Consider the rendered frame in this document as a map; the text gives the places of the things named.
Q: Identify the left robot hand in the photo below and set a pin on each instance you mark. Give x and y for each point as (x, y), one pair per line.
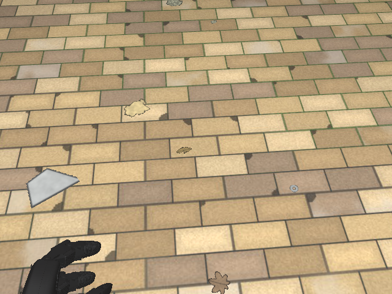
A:
(45, 276)

